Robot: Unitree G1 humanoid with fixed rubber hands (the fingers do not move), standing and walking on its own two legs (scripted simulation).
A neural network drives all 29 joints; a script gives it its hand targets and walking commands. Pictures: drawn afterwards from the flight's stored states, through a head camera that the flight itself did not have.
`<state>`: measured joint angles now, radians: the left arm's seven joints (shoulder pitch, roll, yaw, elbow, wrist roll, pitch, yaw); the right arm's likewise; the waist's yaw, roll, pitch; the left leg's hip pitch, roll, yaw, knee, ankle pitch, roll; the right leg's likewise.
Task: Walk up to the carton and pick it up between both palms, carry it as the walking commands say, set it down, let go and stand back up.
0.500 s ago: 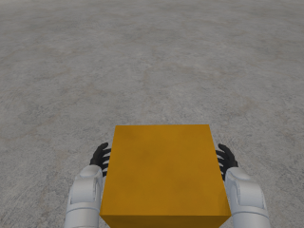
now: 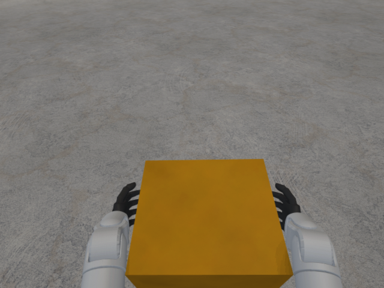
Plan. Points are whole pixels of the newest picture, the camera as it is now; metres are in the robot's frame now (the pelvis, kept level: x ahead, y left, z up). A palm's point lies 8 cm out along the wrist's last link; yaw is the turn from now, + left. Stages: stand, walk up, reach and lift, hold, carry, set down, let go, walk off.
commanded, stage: reach and lift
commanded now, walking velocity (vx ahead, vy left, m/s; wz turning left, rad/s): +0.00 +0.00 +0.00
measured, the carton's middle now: (205, 234) +0.28 +0.00 -0.03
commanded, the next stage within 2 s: hold in 0.06 s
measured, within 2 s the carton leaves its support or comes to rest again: neither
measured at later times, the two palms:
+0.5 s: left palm (121, 219) +0.27 +0.18 +0.04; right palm (292, 221) +0.27 -0.17 +0.04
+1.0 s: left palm (118, 218) +0.27 +0.19 +0.04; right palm (289, 221) +0.27 -0.17 +0.04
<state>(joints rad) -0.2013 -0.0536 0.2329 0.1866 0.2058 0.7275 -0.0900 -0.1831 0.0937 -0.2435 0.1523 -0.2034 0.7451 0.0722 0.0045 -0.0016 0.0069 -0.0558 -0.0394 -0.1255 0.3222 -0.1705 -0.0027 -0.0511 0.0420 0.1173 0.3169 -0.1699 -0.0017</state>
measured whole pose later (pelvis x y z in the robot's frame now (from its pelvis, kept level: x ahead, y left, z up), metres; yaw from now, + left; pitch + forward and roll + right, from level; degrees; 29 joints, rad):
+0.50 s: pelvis +0.00 +0.00 +0.00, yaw +0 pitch -6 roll +0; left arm -0.18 -0.06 0.23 0.17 0.20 0.74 -0.08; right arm -0.17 0.09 -0.23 0.14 -0.20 0.76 0.08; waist 0.00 0.00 0.00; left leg -0.06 -0.04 -0.12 0.33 -0.17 0.00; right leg -0.05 0.04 0.12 0.32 -0.17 0.00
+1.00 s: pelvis +0.00 +0.01 -0.02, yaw +0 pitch +1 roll +0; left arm -0.15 -0.06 0.17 0.03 0.14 0.81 -0.03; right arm -0.13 0.04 -0.19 0.00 -0.14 0.83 0.05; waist 0.00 0.02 -0.12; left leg -0.31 -0.04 -0.06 0.58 -0.28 0.01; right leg -0.30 0.04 0.11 0.56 -0.28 0.02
